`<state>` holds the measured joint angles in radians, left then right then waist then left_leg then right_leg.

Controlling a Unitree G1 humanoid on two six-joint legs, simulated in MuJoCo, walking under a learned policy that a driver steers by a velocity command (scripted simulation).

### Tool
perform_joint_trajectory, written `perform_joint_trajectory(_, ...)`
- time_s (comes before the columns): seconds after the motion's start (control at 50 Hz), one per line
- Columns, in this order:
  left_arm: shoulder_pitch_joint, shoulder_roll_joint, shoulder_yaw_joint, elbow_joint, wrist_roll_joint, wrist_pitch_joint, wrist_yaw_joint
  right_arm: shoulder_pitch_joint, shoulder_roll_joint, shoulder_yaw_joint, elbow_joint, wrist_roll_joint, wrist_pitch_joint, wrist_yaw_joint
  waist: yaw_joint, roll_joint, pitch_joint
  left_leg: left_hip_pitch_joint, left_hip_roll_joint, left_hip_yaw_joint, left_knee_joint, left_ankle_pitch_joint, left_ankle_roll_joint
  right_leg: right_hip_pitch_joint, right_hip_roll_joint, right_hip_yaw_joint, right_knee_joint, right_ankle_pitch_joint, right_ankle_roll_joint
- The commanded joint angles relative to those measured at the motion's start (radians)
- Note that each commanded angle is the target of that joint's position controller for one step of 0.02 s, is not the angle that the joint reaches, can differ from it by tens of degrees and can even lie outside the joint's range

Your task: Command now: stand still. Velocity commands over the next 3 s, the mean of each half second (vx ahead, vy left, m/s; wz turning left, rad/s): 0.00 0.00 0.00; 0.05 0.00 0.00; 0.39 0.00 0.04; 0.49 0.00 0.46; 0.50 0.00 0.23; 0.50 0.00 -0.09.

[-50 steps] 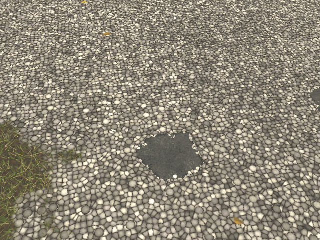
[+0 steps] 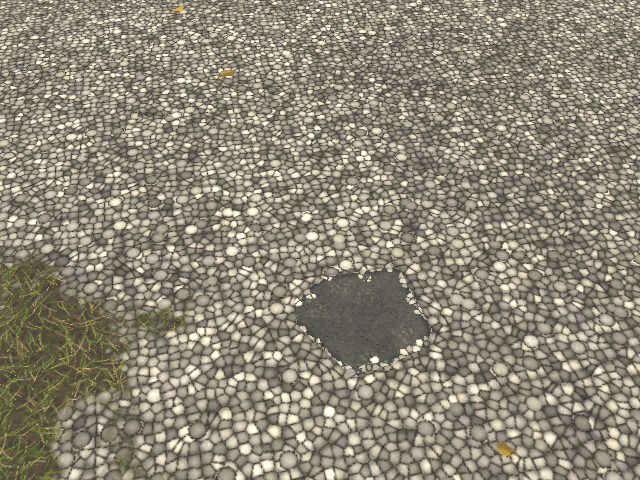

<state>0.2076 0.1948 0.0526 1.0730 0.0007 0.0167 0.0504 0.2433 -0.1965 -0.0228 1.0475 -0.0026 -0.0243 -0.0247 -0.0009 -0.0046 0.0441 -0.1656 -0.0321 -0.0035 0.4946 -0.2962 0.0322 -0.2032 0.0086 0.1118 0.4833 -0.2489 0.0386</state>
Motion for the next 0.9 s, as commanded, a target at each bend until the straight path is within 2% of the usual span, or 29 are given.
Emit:
perform_joint_trajectory(0.02,0.023,0.091,0.011,-0.012,0.0,-0.008,0.003,0.037,-0.099,-0.015,-0.02,0.0,-0.006,-0.003,0.0,0.01,0.005,-0.061,0.061,-0.059,-0.122,0.11,0.009,0.02,-0.014,-0.005,-0.055,0.151,-0.026)
perform_joint_trajectory(0.34,0.059,0.08,-0.004,0.035,-0.002,-0.011,0.006,0.082,-0.085,-0.006,0.003,0.002,-0.002,-0.001,-0.002,0.008,0.011,-0.053,0.056,-0.059,-0.128,0.135,0.016,0.005,-0.017,-0.015,-0.063,0.148,-0.02)
perform_joint_trajectory(0.84,0.1,0.073,-0.015,0.05,-0.004,-0.014,0.01,0.128,-0.073,-0.002,0.007,0.004,0.0,-0.001,-0.003,0.007,0.019,-0.05,0.053,-0.059,-0.128,0.154,0.02,-0.007,-0.021,-0.023,-0.06,0.148,-0.015)
perform_joint_trajectory(0.86,0.118,0.059,-0.018,0.058,-0.003,-0.013,0.01,0.144,-0.067,-0.001,0.015,0.003,0.001,-0.003,-0.003,0.016,-0.005,-0.041,0.05,-0.06,-0.145,0.041,0.023,0.003,-0.007,-0.041,-0.053,0.078,-0.015)
perform_joint_trajectory(0.88,0.116,0.053,-0.019,0.058,-0.006,-0.012,0.011,0.152,-0.083,-0.007,0.018,0.007,0.004,-0.006,-0.009,0.033,0.008,-0.051,0.051,-0.078,-0.17,-0.14,0.036,-0.021,0.019,-0.071,-0.017,-0.025,-0.019)
perform_joint_trajectory(0.9,0.101,0.057,-0.017,0.048,-0.01,-0.016,0.012,0.159,-0.126,-0.021,0.014,0.016,0.006,-0.011,-0.021,0.08,0.032,-0.06,0.081,-0.135,-0.206,-0.331,0.071,-0.078,0.052,-0.113,0.062,-0.152,-0.025)
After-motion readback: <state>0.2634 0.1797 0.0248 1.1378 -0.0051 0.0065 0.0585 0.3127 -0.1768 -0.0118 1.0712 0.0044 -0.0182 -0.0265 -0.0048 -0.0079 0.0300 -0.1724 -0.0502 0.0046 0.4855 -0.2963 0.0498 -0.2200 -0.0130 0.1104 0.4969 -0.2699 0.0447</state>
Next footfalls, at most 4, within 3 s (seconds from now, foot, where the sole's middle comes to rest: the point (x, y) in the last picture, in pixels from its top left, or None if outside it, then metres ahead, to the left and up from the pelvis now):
1.16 right None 0.12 -0.15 -0.77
1.68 left None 0.49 0.07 -0.77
2.16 right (356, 358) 0.80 -0.06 -0.77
2.68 left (220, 301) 0.96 0.28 -0.77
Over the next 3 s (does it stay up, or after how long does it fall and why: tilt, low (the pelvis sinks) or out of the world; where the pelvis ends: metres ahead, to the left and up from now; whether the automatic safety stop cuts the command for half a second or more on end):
stays up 1.00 0.19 0.01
